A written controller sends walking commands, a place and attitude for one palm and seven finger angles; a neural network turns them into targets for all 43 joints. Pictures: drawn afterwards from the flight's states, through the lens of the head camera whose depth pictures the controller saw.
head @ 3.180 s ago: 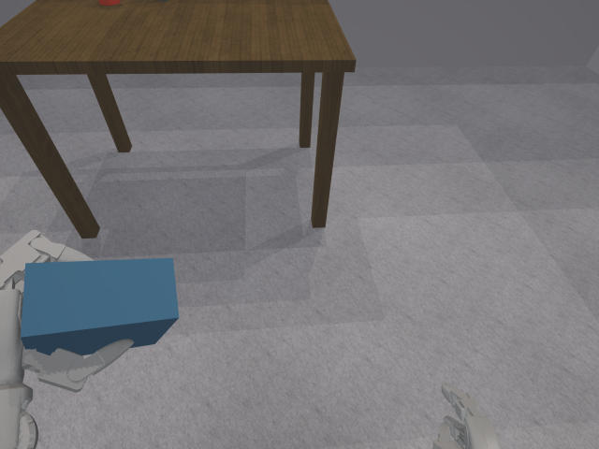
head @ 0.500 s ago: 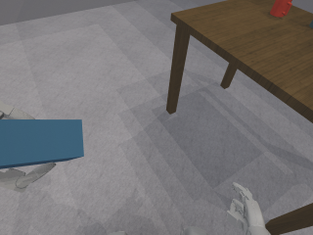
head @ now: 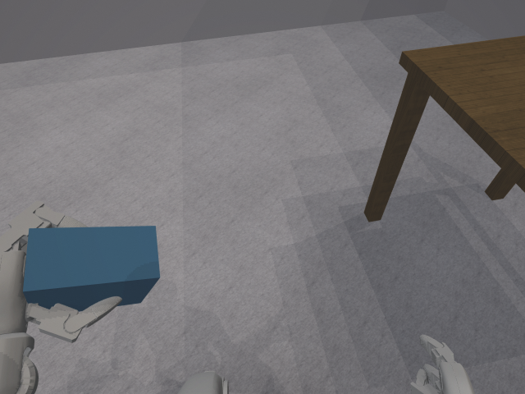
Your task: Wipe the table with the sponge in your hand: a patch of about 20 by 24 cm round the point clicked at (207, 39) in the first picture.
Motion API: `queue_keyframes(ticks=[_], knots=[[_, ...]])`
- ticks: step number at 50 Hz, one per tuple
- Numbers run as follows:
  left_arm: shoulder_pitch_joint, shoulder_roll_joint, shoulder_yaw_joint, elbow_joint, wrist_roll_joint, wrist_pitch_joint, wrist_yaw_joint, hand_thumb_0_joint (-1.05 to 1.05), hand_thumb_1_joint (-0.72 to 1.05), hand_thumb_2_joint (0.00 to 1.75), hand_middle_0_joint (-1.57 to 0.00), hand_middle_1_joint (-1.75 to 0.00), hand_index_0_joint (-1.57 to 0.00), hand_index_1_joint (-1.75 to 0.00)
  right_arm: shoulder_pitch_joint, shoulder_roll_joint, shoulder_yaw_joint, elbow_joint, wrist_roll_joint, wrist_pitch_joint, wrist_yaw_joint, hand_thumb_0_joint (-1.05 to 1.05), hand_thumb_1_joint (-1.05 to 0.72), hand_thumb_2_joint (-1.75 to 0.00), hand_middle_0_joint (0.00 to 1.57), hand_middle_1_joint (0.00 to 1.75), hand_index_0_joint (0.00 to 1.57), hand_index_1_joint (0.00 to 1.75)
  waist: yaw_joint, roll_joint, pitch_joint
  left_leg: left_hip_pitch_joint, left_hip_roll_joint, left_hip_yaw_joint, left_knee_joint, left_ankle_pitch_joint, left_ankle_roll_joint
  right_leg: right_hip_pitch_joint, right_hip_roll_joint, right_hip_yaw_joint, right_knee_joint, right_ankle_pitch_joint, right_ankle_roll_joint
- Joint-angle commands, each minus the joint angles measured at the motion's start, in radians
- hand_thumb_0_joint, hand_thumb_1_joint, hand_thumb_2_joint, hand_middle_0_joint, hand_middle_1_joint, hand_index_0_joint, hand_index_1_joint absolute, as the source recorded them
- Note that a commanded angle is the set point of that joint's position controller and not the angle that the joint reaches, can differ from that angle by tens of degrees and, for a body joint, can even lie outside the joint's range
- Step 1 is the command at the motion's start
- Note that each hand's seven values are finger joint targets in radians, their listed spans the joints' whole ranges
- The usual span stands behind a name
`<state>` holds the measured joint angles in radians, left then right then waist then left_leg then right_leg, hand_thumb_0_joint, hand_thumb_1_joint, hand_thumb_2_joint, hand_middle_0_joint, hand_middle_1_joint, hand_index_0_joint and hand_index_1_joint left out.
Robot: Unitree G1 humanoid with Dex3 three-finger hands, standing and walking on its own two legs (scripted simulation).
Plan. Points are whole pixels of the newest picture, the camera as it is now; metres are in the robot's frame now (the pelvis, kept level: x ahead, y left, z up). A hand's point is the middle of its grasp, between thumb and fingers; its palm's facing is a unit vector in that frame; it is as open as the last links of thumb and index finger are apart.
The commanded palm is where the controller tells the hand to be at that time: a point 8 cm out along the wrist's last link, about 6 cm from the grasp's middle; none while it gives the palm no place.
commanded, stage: walk to a spot facing it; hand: left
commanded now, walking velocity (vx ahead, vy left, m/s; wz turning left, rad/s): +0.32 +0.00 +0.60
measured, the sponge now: (112, 270) +0.23 +0.19 +0.14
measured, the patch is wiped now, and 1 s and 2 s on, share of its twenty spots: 0.00 0.00 0.00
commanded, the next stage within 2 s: turn to face it in 1.04 s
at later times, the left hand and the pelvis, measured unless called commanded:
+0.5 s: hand (22, 236) +0.24 +0.28 +0.19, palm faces +0.53 -0.69 -0.50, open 10.5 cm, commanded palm +0.20 +0.33 +0.17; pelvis +0.10 +0.02 -0.01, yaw +12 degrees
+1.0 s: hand (5, 198) +0.30 +0.34 +0.18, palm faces +0.69 -0.58 -0.43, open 10.5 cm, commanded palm +0.24 +0.37 +0.17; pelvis +0.20 +0.05 -0.03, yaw +23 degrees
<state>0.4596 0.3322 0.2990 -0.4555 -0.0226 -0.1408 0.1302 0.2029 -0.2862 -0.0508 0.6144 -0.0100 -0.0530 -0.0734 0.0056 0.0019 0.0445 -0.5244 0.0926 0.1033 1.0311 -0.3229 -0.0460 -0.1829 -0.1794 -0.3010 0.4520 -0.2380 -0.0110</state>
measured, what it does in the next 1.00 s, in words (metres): walks ahead, turning left: left foot, then right foot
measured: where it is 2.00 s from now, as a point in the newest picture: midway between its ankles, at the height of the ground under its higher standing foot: (262, 387)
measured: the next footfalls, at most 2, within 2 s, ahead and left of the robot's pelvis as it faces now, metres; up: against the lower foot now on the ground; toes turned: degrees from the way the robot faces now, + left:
left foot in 0.18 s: +0.07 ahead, +0.16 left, +0.00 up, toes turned +13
right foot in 0.54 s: +0.24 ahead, -0.08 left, +0.00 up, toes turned +2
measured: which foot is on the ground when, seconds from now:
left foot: up 0.00-0.16, down 0.18-0.54, up 0.56-0.96, down 0.98-1.00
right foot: down 0.00-0.18, up 0.20-0.52, down 0.54-0.98, up 1.00-1.00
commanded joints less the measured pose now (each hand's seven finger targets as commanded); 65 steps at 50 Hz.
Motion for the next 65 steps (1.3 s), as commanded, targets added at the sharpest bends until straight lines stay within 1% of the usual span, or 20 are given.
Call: queue_keyframes(ticks=[1, 5, 7, 8, 9, 11, 16, 25, 26, 28, 30, 35, 44, 47, 48, 49, 50, 51, 57, 65], knots=[[-0.044, 0.247, 0.205, -0.33, -0.025, -0.079, 0.06, 0.0, 0.1, 1.3, -1.2, -1.6, -1.2, -1.6, -0.097, -0.023, -0.012, -0.203, 0.001, -0.046, -0.003, 0.0, -0.9, -0.9, 0.2, 0.3, 0.2, 0.3, 0.047, -0.188, -0.1, -0.024, 0.014, 0.043, -0.227, -0.056, 0.019, 0.15, -0.247, 0.199, -0.191, 0.026, -0.101], [-0.044, 0.214, 0.204, -0.373, -0.03, -0.064, 0.079, 0.0, 0.1, 1.3, -1.2, -1.6, -1.2, -1.6, -0.075, -0.011, -0.009, -0.227, -0.002, -0.037, -0.004, 0.0, -0.9, -0.9, 0.2, 0.3, 0.2, 0.3, 0.047, -0.195, -0.136, 0.064, -0.019, 0.092, -0.394, -0.101, 0.033, 0.168, -0.243, 0.181, -0.084, 0.06, -0.107], [-0.066, 0.198, 0.182, -0.391, -0.037, -0.063, 0.082, 0.0, 0.1, 1.3, -1.2, -1.6, -1.2, -1.6, -0.032, -0.017, -0.013, -0.226, 0.002, -0.037, -0.011, 0.0, -0.9, -0.9, 0.2, 0.3, 0.2, 0.3, -0.008, -0.068, -0.203, 0.31, -0.082, 0.126, -0.557, -0.007, 0.05, 0.068, -0.173, 0.09, 0.196, 0.113, -0.046], [-0.092, 0.183, 0.162, -0.421, -0.038, -0.079, 0.079, 0.0, 0.1, 1.3, -1.2, -1.6, -1.2, -1.6, -0.018, -0.043, -0.022, -0.228, 0.009, -0.04, -0.016, 0.0, -0.9, -0.9, 0.2, 0.3, 0.2, 0.3, -0.045, 0.142, -0.238, 0.512, -0.02, -0.027, -0.627, 0.053, 0.102, -0.115, -0.091, 0.044, 0.491, 0.132, 0.009], [-0.096, 0.168, 0.144, -0.466, -0.029, -0.111, 0.072, 0.0, 0.1, 1.3, -1.2, -1.6, -1.2, -1.6, -0.049, -0.065, -0.027, -0.237, 0.004, -0.051, -0.007, 0.0, -0.9, -0.9, 0.2, 0.3, 0.2, 0.3, -0.036, 0.48, -0.208, 0.678, 0.254, -0.47, -0.674, 0.427, 0.238, -0.459, 0.08, 0.064, 0.779, -0.356, 0.08], [-0.125, 0.272, 0.201, -0.403, 0.021, -0.148, 0.06, 0.0, 0.1, 1.3, -1.2, -1.6, -1.2, -1.6, -0.048, -0.039, -0.013, -0.207, 0.015, -0.08, 0.025, 0.0, -0.9, -0.9, 0.2, 0.3, 0.2, 0.3, -0.026, 0.27, -0.186, 0.705, 0.346, -0.641, -0.666, 0.606, 0.322, -0.639, 0.064, 0.243, 0.964, -0.39, 0.038], [-0.035, 0.226, 0.198, -0.502, -0.009, -0.137, 0.034, 0.0, 0.1, 1.3, -1.2, -1.6, -1.2, -1.6, -0.063, -0.015, -0.012, -0.171, 0.034, -0.093, 0.038, 0.0, -0.9, -0.9, 0.2, 0.3, 0.2, 0.3, 0.002, 0.269, -0.116, 0.424, 0.17, -0.267, -0.715, 0.27, 0.239, -0.534, 0.031, 0.218, 0.735, -0.154, 0.079], [-0.044, 0.181, 0.186, -0.19, -0.009, -0.109, 0.022, 0.0, 0.1, 1.3, -1.2, -1.6, -1.2, -1.6, -0.064, -0.006, 0.004, -0.114, 0.013, -0.091, 0.006, 0.0, -0.9, -0.9, 0.2, 0.3, 0.2, 0.3, 0.025, 0.118, -0.145, 0.256, 0.117, -0.144, -0.526, 0.183, 0.171, 0.033, 0.156, 0.077, 0.075, -0.035, 0.071], [-0.06, 0.173, 0.166, -0.162, -0.003, -0.093, 0.022, 0.0, 0.1, 1.3, -1.2, -1.6, -1.2, -1.6, -0.062, 0.011, 0.009, -0.112, 0.021, -0.08, 0.003, 0.0, -0.9, -0.9, 0.2, 0.3, 0.2, 0.3, 0.024, 0.015, -0.173, 0.211, 0.059, -0.104, -0.346, 0.12, 0.149, 0.127, 0.115, 0.139, -0.007, -0.052, 0.049], [-0.108, 0.264, 0.216, -0.137, 0.003, -0.074, 0.028, 0.0, 0.1, 1.3, -1.2, -1.6, -1.2, -1.6, -0.111, 0.01, 0.013, -0.14, 0.019, -0.072, 0.0, 0.0, -0.9, -0.9, 0.2, 0.3, 0.2, 0.3, 0.034, -0.39, -0.171, -0.22, -0.116, -0.084, 0.227, -0.27, 0.07, 0.303, -0.315, 0.803, -0.186, -0.078, -0.129], [-0.177, 0.222, 0.176, -0.15, -0.007, -0.1, 0.018, 0.0, 0.1, 1.3, -1.2, -1.6, -1.2, -1.6, -0.096, -0.007, 0.004, -0.109, 0.006, -0.077, 0.004, 0.0, -0.9, -0.9, 0.2, 0.3, 0.2, 0.3, 0.005, -0.231, -0.084, -0.197, -0.029, -0.184, 0.366, -0.127, 0.045, 0.123, -0.305, 0.715, -0.228, -0.158, -0.119], [-0.15, 0.245, 0.179, -0.287, -0.003, -0.124, 0.016, 0.0, 0.1, 1.3, -1.2, -1.6, -1.2, -1.6, -0.142, -0.021, 0.009, -0.123, 0.012, -0.035, 0.02, 0.0, -0.9, -0.9, 0.2, 0.3, 0.2, 0.3, -0.005, -0.135, -0.038, -0.135, 0.015, -0.094, 0.276, 0.026, 0.008, -0.022, -0.214, 0.29, -0.232, -0.079, -0.089], [0.044, 0.243, 0.258, -0.397, -0.028, -0.107, 0.075, 0.0, 0.1, 1.3, -1.2, -1.6, -1.2, -1.6, -0.082, 0.004, -0.011, -0.216, 0.005, -0.041, 0.015, 0.0, -0.9, -0.9, 0.2, 0.3, 0.2, 0.3, 0.045, -0.141, -0.122, 0.037, -0.01, 0.095, -0.334, -0.02, 0.027, 0.142, -0.218, 0.163, -0.069, 0.273, -0.111], [0.018, 0.207, 0.223, -0.373, -0.035, -0.099, 0.079, 0.0, 0.1, 1.3, -1.2, -1.6, -1.2, -1.6, -0.022, -0.007, -0.024, -0.213, 0.008, -0.032, 0.006, 0.0, -0.9, -0.9, 0.2, 0.3, 0.2, 0.3, -0.02, -0.079, -0.201, 0.298, -0.088, 0.15, -0.522, 0.083, 0.033, 0.069, -0.153, 0.057, 0.241, 0.347, -0.039], [-0.008, 0.204, 0.215, -0.383, -0.032, -0.111, 0.078, 0.0, 0.1, 1.3, -1.2, -1.6, -1.2, -1.6, -0.016, -0.027, -0.035, -0.216, 0.014, -0.033, -0.002, 0.0, -0.9, -0.9, 0.2, 0.3, 0.2, 0.3, -0.043, 0.068, -0.243, 0.481, -0.046, 0.042, -0.571, 0.129, 0.072, -0.068, -0.101, 0.047, 0.475, 0.298, 0.006], [-0.017, 0.191, 0.209, -0.402, -0.034, -0.134, 0.074, 0.0, 0.1, 1.3, -1.2, -1.6, -1.2, -1.6, -0.038, -0.049, -0.037, -0.223, 0.01, -0.036, -0.001, 0.0, -0.9, -0.9, 0.2, 0.3, 0.2, 0.3, -0.035, 0.354, -0.237, 0.602, 0.199, -0.358, -0.623, 0.449, 0.209, -0.321, 0.059, 0.06, 0.746, -0.228, 0.075], [-0.03, 0.229, 0.223, -0.396, -0.014, -0.152, 0.072, 0.0, 0.1, 1.3, -1.2, -1.6, -1.2, -1.6, -0.033, -0.04, -0.019, -0.223, 0.012, -0.052, 0.013, 0.0, -0.9, -0.9, 0.2, 0.3, 0.2, 0.3, -0.021, 0.384, -0.235, 0.665, 0.367, -0.648, -0.646, 0.732, 0.33, -0.49, 0.114, 0.18, 0.899, -0.471, 0.064], [-0.08, 0.258, 0.229, -0.324, 0.003, -0.156, 0.057, 0.0, 0.1, 1.3, -1.2, -1.6, -1.2, -1.6, -0.038, -0.04, -0.017, -0.212, 0.018, -0.061, 0.027, 0.0, -0.9, -0.9, 0.2, 0.3, 0.2, 0.3, -0.033, 0.212, -0.154, 0.628, 0.363, -0.673, -0.656, 0.726, 0.334, -0.566, 0.087, 0.247, 0.928, -0.437, 0.049], [-0.009, 0.231, 0.213, -0.527, -0.02, -0.155, 0.031, 0.0, 0.1, 1.3, -1.2, -1.6, -1.2, -1.6, -0.076, -0.011, -0.005, -0.171, 0.028, -0.083, 0.042, 0.0, -0.9, -0.9, 0.2, 0.3, 0.2, 0.3, 0.001, 0.269, -0.169, 0.341, 0.172, -0.254, -0.698, 0.344, 0.231, -0.404, 0.055, 0.228, 0.703, -0.145, 0.078], [-0.073, 0.185, 0.18, -0.23, -0.012, -0.119, 0.036, 0.0, 0.1, 1.3, -1.2, -1.6, -1.2, -1.6, -0.055, -0.007, 0.021, -0.124, 0.013, -0.102, 0.01, 0.0, -0.9, -0.9, 0.2, 0.3, 0.2, 0.3, 0.003, 0.177, -0.166, 0.352, 0.214, -0.079, -0.651, 0.306, 0.145, -0.157, 0.158, 0.155, 0.209, -0.096, 0.062]])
